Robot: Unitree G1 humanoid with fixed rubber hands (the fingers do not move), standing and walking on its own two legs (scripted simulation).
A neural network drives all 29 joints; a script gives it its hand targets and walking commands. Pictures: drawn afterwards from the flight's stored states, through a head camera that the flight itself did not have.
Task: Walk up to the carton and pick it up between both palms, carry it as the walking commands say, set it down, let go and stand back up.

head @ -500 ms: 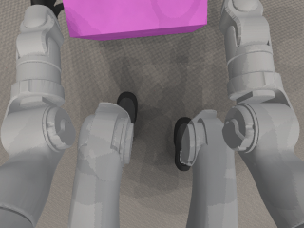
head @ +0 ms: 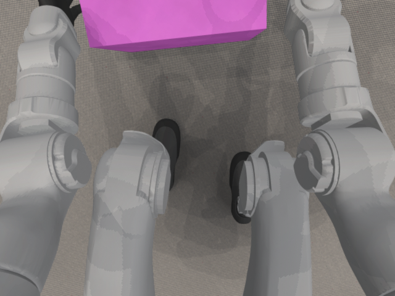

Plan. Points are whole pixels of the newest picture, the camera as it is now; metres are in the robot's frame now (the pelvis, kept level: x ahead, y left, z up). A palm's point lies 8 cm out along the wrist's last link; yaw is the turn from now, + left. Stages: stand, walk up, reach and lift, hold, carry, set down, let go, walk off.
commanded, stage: set down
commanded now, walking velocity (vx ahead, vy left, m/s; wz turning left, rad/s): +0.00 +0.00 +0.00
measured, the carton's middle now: out of the picture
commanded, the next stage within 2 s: none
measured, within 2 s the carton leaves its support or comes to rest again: rests again in 0.52 s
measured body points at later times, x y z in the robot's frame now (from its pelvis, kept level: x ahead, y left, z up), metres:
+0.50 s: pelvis +0.00 +0.00 -0.01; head +0.37 +0.01 +0.24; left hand +0.50 +0.27 -0.20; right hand +0.57 -0.09 -0.18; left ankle +0.16 +0.12 -0.35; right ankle +0.09 -0.11 -0.35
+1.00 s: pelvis +0.00 +0.00 -0.01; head +0.37 +0.00 +0.23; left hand +0.50 +0.27 -0.20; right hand +0.57 -0.10 -0.19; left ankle +0.16 +0.12 -0.35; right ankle +0.09 -0.11 -0.35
